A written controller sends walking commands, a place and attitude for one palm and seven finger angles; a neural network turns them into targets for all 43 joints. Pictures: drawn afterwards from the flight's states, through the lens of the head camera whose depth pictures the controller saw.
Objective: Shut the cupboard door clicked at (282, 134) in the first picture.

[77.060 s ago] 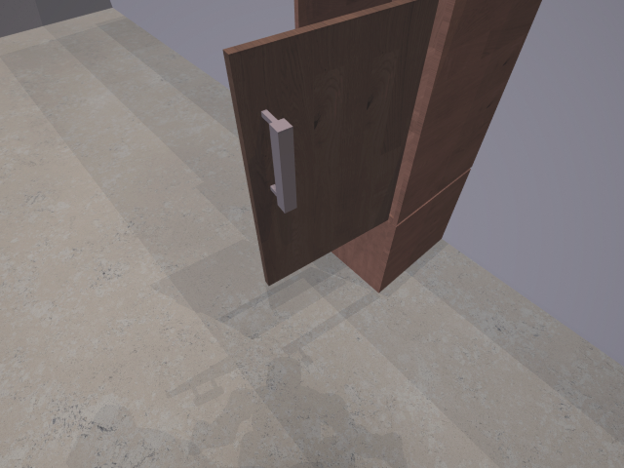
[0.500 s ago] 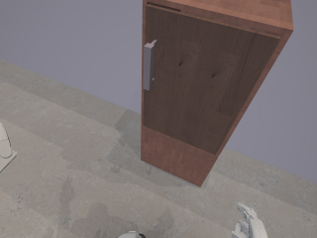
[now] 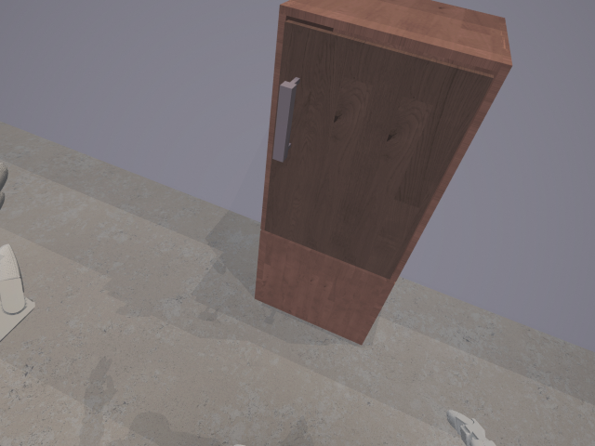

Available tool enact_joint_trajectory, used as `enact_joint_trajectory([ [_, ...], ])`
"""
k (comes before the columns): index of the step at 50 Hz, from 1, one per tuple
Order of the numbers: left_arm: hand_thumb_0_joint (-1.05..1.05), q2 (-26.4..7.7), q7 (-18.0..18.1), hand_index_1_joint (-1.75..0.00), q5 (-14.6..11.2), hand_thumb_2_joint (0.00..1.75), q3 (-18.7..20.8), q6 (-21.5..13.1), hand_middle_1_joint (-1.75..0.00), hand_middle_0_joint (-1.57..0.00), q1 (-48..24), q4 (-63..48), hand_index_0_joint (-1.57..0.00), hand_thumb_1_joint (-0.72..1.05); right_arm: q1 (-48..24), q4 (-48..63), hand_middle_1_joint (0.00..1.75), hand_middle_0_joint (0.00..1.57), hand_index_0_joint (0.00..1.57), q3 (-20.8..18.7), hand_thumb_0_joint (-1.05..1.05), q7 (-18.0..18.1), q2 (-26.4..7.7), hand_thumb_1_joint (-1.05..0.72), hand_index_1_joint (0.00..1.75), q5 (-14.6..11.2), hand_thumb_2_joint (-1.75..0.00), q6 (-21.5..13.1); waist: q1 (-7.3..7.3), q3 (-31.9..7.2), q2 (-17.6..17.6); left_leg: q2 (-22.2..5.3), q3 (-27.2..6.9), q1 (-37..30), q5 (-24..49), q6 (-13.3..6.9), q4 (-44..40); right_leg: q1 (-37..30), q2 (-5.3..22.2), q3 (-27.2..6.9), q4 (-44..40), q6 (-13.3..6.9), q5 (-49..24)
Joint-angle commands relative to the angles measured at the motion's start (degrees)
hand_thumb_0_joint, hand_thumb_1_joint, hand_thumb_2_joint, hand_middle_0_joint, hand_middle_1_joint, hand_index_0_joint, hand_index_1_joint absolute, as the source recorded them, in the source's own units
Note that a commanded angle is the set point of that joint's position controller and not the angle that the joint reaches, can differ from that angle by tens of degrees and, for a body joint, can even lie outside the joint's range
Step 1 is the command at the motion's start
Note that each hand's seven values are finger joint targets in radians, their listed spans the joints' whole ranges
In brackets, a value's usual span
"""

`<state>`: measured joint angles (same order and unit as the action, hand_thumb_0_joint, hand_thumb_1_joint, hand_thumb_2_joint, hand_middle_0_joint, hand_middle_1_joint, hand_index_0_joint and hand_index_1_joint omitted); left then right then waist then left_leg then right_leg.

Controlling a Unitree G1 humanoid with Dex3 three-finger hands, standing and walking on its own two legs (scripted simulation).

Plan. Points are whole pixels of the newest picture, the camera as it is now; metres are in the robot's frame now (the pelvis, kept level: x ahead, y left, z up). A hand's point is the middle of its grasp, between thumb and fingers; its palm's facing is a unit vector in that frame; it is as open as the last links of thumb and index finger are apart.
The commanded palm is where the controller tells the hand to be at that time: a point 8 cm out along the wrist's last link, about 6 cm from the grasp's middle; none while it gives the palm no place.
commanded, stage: stop stepping back and stand still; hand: left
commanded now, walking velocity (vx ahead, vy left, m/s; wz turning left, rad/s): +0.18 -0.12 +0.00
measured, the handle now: (287, 120) +0.76 +0.10 +0.08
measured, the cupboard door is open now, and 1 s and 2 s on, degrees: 0 0 0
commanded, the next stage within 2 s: let the arm hang, fingers relaxed in 0.70 s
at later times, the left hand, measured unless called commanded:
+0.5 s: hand out of the picture +0.11 +0.34 +0.18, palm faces +0.52 -0.79 -0.31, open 7.4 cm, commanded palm +0.04 +0.36 +0.20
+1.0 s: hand out of the picture +0.05 +0.26 -0.10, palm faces +0.07 -0.97 -0.25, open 7.4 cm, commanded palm none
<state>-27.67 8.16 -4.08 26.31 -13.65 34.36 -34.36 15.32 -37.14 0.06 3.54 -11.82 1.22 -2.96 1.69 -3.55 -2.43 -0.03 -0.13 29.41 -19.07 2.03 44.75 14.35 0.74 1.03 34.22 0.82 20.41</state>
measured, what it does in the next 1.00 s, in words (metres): walks backwards: left foot, then right foot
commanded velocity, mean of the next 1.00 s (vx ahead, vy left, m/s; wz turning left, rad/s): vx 0.10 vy -0.08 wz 0.00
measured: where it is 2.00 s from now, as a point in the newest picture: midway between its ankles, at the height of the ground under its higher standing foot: outside the picture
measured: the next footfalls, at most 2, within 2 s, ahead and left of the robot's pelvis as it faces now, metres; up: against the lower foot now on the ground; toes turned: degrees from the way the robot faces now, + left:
left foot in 0.02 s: +0.13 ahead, +0.08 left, +0.00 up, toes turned -1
right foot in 0.26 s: -0.05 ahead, -0.07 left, +0.00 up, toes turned -5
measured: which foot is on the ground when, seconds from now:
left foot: up 0.00-0.00, down 0.02-0.24, up 0.26-0.46, down 0.48-1.00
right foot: down 0.00-0.02, up 0.04-0.24, down 0.26-0.48, up 0.50-0.70, down 0.72-1.00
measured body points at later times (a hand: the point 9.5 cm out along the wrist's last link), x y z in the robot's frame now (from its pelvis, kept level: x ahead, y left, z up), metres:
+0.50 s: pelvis -0.09 +0.06 +0.00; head -0.13 +0.08 +0.45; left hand +0.07 +0.38 +0.19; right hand +0.03 -0.20 -0.08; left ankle -0.04 +0.16 -0.72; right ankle -0.09 -0.06 -0.72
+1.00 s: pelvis -0.09 +0.07 +0.00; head -0.10 +0.05 +0.45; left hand +0.05 +0.31 -0.08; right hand +0.04 -0.17 -0.12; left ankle -0.04 +0.16 -0.72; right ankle -0.09 -0.03 -0.72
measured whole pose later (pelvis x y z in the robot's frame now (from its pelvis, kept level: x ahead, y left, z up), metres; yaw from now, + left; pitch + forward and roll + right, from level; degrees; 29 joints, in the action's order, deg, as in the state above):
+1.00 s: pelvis -0.09 +0.07 +0.00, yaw +2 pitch -1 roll +0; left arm -11.1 0.2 0.9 2.3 4.0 14.9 32.3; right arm 10.9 -46.5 1.0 0.3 -13.2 1.8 0.0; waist -1.7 -0.7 2.2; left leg 0.1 3.5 21.0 -14.7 -2.2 37.0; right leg 16.1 0.7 5.8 37.6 -1.9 20.3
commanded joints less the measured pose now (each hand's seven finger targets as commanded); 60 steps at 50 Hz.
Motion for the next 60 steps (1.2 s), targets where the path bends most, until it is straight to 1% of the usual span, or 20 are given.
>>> enact_joint_trajectory([
  [1, 0.00, -7.66, 2.43, -0.30, 1.02, 0.90, 2.98, -1.05, -0.30, -0.20, -21.32, -5.71, -0.20, 0.90, -6.03, 7.50, 0.30, 0.20, 0.20, -2.49, 0.00, 2.75, -9.51, -0.90, 0.30, -1.24, -0.90, -5.86, -2.64, 5.42, 21.43, -14.93, -25.15, -0.77, -10.03, -6.89, -34.40, 5.39, -4.34, -0.30, 10.74, -0.01, 8.05],
  [2, 0.00, -10.12, 2.46, -0.30, 1.14, 0.90, 5.23, -2.04, -0.30, -0.20, -19.90, -4.50, -0.20, 0.90, -6.12, 7.15, 0.30, 0.20, 0.20, -2.60, 0.00, 2.86, -8.53, -0.90, 0.30, -1.78, -0.90, -6.91, -2.66, 1.05, 15.51, -15.40, -26.84, -2.58, -25.12, -6.77, -37.62, 2.66, -4.71, -2.23, 12.93, -0.25, 9.24],
  [3, 0.00, -8.55, 1.87, -0.30, 1.15, 0.90, 4.97, -1.65, -0.30, -0.20, -17.90, -6.66, -0.20, 0.90, -6.27, 7.87, 0.30, 0.20, 0.20, -2.78, 0.00, 2.22, -8.30, -0.90, 0.30, -1.24, -0.90, -7.09, -2.58, -2.30, 18.35, -14.26, -27.77, -4.93, -30.02, -3.47, -40.54, 2.79, -6.24, -1.70, 15.76, -0.19, 10.41],
  [9, 0.00, -7.25, 0.69, -0.30, 0.01, 0.90, 4.35, 1.14, -0.30, -0.20, 1.11, -15.86, -0.20, 0.90, -7.28, 10.83, 0.30, 0.20, 0.20, -2.38, 0.00, -1.54, -5.78, -0.90, 0.30, -0.61, -0.90, -5.41, -1.29, -6.73, 17.57, -6.74, -8.29, -3.46, -15.15, 2.06, -36.40, -15.00, -8.66, 4.88, -7.03, -3.46, 6.79],
  [10, 0.00, -8.62, 0.84, -0.30, 0.07, 0.90, 5.56, 1.89, -0.30, -0.20, 3.06, -14.21, -0.20, 0.90, -6.89, 10.47, 0.30, 0.20, 0.20, -2.23, 0.00, -1.46, -5.51, -0.90, 0.30, -0.39, -0.90, -4.46, -1.50, -6.04, 13.13, -4.15, -4.86, -1.63, -13.11, 2.58, -30.67, -16.81, -5.75, 2.30, -13.05, -4.66, 6.17],
  [12, 0.00, -11.50, 1.21, -0.30, 0.15, 0.90, 9.14, 2.68, -0.30, -0.20, 2.01, -10.23, -0.20, 0.90, -5.26, 8.99, 0.30, 0.20, 0.20, -2.50, 0.00, -1.11, -5.58, -0.90, 0.30, 0.20, -0.90, -1.99, -2.09, -2.65, -2.02, 0.41, 0.51, -4.55, -3.33, 0.83, -0.84, -0.85, 12.53, -17.83, -25.25, -11.52, 11.05],
  [14, 0.00, -10.36, 2.07, -0.30, -0.21, 0.90, 7.87, 2.19, -0.30, -0.20, -8.14, -5.39, -0.20, 0.90, -5.72, 7.20, 0.30, 0.20, 0.20, -2.37, 0.00, -0.20, -5.45, -0.90, 0.30, -0.57, -0.90, -1.48, -3.44, 0.59, -7.04, -1.70, -2.43, 3.61, -1.78, 0.12, 13.75, 3.21, 18.56, -20.74, -25.64, -15.39, 18.68],
  [17, 0.00, -7.02, 2.24, -0.30, 0.56, 0.90, 3.53, 3.22, -0.30, -0.20, -10.49, 3.02, -0.20, 0.90, -6.98, 7.81, 0.30, 0.20, 0.20, -2.60, 0.00, 1.00, -6.77, -0.90, 0.30, -1.48, -0.90, -1.28, -3.70, 7.77, -3.08, -4.38, -1.56, 0.38, -2.39, -1.32, 9.81, 11.64, 14.51, -14.50, -24.33, -11.52, 24.06],
  [22, 0.00, -6.32, 3.10, -0.30, 1.88, 0.90, -0.07, 2.03, -0.30, -0.20, -17.01, -3.73, -0.20, 0.90, -6.94, 7.79, 0.30, 0.20, 0.20, -2.04, 0.00, 3.01, -7.22, -0.90, 0.30, -1.23, -0.90, -3.82, -3.63, 5.97, 2.67, -2.73, 4.60, -16.36, -3.68, -3.26, -14.64, 10.98, 8.54, -4.60, -13.32, -8.10, 19.15],
  [24, 0.00, -6.99, 3.10, -0.30, 1.67, 0.90, 1.36, 0.87, -0.30, -0.20, -16.48, -9.99, -0.20, 0.90, -6.52, 9.54, 0.30, 0.20, 0.20, -2.54, 0.00, 2.86, -9.40, -0.90, 0.30, -1.27, -0.90, -4.70, -3.72, 5.09, 18.83, -15.56, -19.89, -18.69, -12.38, -8.87, -30.30, 14.62, -1.40, 2.61, 7.53, -2.24, 9.79],
  [26, 0.00, -9.75, 2.29, -0.30, 1.84, 0.90, 4.80, -0.02, -0.30, -0.20, -14.05, -10.41, -0.20, 0.90, -7.78, 8.59, 0.30, 0.20, 0.20, -1.81, 0.00, 1.84, -6.91, -0.90, 0.30, -0.60, -0.90, -5.71, -3.49, 5.33, 19.36, -19.59, -28.18, -8.68, -28.88, -9.53, -40.13, 10.99, -1.92, -1.57, 18.99, -1.59, 7.43],
  [33, 0.00, -5.34, 2.13, -0.30, 1.69, 0.90, 3.79, 1.30, -0.30, -0.20, -3.34, -5.51, -0.20, 0.90, -5.98, 9.43, 0.30, 0.20, 0.20, -2.18, 0.00, 0.40, -6.57, -0.90, 0.30, -0.93, -0.90, -4.35, -2.75, 1.80, 15.37, -11.36, -5.12, -3.01, -18.48, -4.43, -31.82, -8.76, -4.17, 5.43, -6.14, -2.07, 1.59],
  [37, 0.00, -6.94, 2.40, -0.30, 1.37, 0.90, 4.89, 1.67, -0.30, -0.20, -6.48, -1.26, -0.20, 0.90, -4.87, 8.90, 0.30, 0.20, 0.20, -2.34, 0.00, 0.74, -6.36, -0.90, 0.30, -0.47, -0.90, -3.19, -3.56, 0.89, 4.47, -6.24, -0.96, -6.56, -5.73, -2.83, -16.66, -3.95, 5.40, -8.93, -15.48, -6.96, 3.09],
  [39, 0.00, -5.61, 2.34, -0.30, 0.86, 0.90, 3.11, 2.28, -0.30, -0.20, -7.56, -1.53, -0.20, 0.90, -5.44, 8.34, 0.30, 0.20, 0.20, -2.38, 0.00, 0.76, -6.16, -0.90, 0.30, -0.93, -0.90, -2.94, -3.37, 1.50, -1.64, -4.76, -0.40, -11.20, -1.98, -2.68, -11.95, 4.05, 8.61, -14.02, -18.48, -7.74, 10.99],
  [40, 0.00, 9.66, -5.93, -0.30, 6.62, 0.90, -20.13, 10.46, -0.30, -0.20, -8.41, 38.88, -0.20, 0.90, -5.66, -0.92, 0.30, 0.20, 0.20, -3.17, 0.00, -4.40, -10.43, -0.90, 0.30, -0.88, -0.90, -5.16, -6.03, 5.40, 1.74, -7.04, -0.59, -9.94, 16.06, -2.39, -2.96, 10.48, 12.45, -2.53, -6.90, -6.53, -16.35],
  [43, 0.00, 12.02, -8.21, -0.30, 5.30, 0.90, -21.85, 15.41, -0.30, -0.20, -10.89, 43.91, -0.20, 0.90, -2.57, -0.74, 0.30, 0.20, 0.20, -2.58, 0.00, -2.74, -9.30, -0.90, 0.30, -0.41, -0.90, -0.56, -2.76, -0.46, -1.74, -10.12, -6.13, -8.55, 23.37, -5.53, -11.91, 3.28, 4.08, 0.89, 1.38, -3.20, -16.47],
  [47, 0.00, 8.88, -8.10, -0.30, 5.40, 0.90, -22.22, 14.77, -0.30, -0.20, -15.79, 58.44, -0.20, 0.90, -4.81, -2.82, 0.30, 0.20, 0.20, -1.48, 0.00, -2.56, -9.08, -0.90, 0.30, 0.35, -0.90, 1.17, -1.58, 1.33, -6.35, -6.52, -5.86, -7.44, 18.36, -5.08, -13.91, -1.07, 5.77, -2.99, -4.90, -4.25, -14.38],
  [50, 0.00, 8.39, -7.46, -0.30, 4.99, 0.90, -23.29, 13.92, -0.30, -0.20, -18.45, 70.76, -0.20, 0.90, -3.10, -7.74, 0.30, 0.20, 0.20, -0.79, 0.00, -2.61, -6.06, -0.90, 0.30, 0.61, -0.90, 2.79, -3.12, 1.22, -1.32, -3.34, -1.87, -15.08, 14.92, -3.21, -12.98, 2.38, 9.35, -6.01, -11.17, -6.76, -11.16],
  [55, 0.00, 12.22, -6.88, -0.30, 4.95, 0.90, -23.18, 13.53, -0.30, -0.20, -16.33, 83.41, -0.20, 0.90, -1.03, -14.10, 0.30, 0.20, 0.20, -0.80, 0.00, -2.00, -3.18, -0.90, 0.30, 0.62, -0.90, 3.14, -2.37, 3.07, 13.87, -5.37, -4.63, -13.44, 7.82, -3.83, -21.74, -2.31, 5.65, -3.55, -14.28, -4.80, -5.00],
  [60, 0.00, 12.08, -7.00, -0.30, 4.62, 0.90, -24.36, 13.23, -0.30, -0.20, -15.78, 90.55, -0.20, 0.90, 2.47, -18.66, 0.30, 0.20, 0.20, -0.91, 0.00, -1.64, -3.02, -0.90, 0.30, 0.01, -0.90, 3.21, -2.32, 4.17, 6.67, -5.79, -3.81, -14.61, 7.77, -3.54, -23.76, -4.32, 6.03, -3.27, -17.21, -4.76, -5.75],
])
